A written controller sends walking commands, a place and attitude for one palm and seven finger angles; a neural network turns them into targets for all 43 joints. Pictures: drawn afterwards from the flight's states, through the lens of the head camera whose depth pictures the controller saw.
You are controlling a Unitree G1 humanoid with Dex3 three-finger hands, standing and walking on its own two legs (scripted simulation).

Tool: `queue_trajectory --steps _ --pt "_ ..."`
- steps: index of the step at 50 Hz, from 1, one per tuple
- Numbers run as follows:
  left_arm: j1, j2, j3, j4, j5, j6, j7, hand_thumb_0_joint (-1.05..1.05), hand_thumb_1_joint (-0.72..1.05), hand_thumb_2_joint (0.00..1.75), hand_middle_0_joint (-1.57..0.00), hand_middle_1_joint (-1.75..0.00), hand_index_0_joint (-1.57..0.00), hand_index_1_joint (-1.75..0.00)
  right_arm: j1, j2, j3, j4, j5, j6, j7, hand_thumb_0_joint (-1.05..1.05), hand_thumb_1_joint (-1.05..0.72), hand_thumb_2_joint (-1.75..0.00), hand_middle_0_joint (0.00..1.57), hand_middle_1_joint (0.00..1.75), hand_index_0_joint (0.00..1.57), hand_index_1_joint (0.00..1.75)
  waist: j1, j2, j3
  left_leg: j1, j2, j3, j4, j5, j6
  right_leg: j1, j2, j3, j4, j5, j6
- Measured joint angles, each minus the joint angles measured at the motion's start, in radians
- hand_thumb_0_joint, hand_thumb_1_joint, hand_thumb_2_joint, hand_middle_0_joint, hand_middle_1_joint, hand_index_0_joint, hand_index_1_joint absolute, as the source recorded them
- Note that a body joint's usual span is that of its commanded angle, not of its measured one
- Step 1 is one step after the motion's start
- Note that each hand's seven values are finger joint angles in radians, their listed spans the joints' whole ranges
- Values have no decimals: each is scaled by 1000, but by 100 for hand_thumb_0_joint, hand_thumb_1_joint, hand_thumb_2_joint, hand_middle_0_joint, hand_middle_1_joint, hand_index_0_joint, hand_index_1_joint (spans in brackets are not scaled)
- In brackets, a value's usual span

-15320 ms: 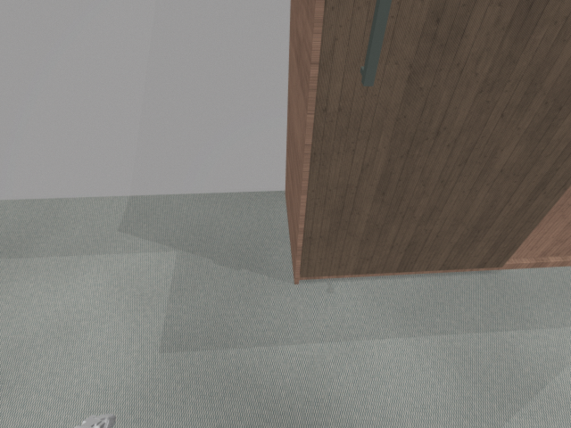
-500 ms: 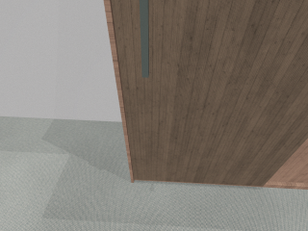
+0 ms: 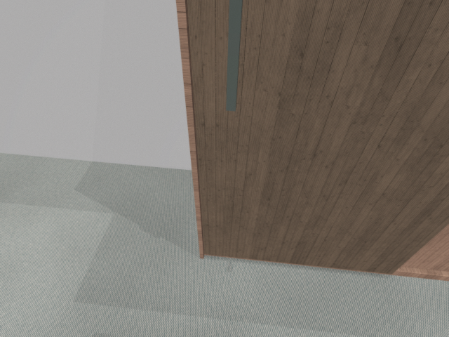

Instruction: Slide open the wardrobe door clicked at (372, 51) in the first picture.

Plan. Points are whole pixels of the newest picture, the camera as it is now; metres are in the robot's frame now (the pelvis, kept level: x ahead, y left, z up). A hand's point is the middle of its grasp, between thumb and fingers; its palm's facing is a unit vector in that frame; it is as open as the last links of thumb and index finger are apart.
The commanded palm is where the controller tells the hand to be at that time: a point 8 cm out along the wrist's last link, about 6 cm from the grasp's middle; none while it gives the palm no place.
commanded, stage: look again from close up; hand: left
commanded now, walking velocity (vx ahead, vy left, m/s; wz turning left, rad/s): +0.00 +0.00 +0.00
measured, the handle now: (234, 49) +0.59 +0.01 +0.25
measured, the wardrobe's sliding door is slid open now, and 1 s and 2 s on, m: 0.00 0.00 0.00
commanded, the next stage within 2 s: shuffle to correct the standing spot in 1.86 s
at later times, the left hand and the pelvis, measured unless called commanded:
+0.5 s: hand out of the picture +0.11 +0.22 -0.15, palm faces -0.02 -0.95 -0.31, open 7.4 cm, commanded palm none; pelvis +0.04 -0.02 +0.01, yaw +0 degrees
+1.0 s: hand out of the picture +0.12 +0.22 -0.15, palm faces -0.03 -0.95 -0.32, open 7.4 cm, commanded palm none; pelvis +0.05 -0.02 +0.01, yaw +0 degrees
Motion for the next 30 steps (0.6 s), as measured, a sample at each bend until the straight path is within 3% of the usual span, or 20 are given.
queue_trajectory --steps 13,30 --pt "19 -13 -17 67 -9 -11 4 1 90 89 -21 -30 -20 -30 -31 0 16 49 8 -8 -4 1 -90 -90 20 30 20 30 16 6 24 51 3 -18 -50 -12 -11 52 4 -17 -43 -14 4" --pt "-79 -28 -27 60 -13 -23 7 1 90 89 -21 -30 -20 -30 -79 11 31 83 8 -11 -11 1 -90 -90 20 30 20 30 3 2 21 123 18 -18 -106 -14 -27 116 18 -18 -89 -20 -8"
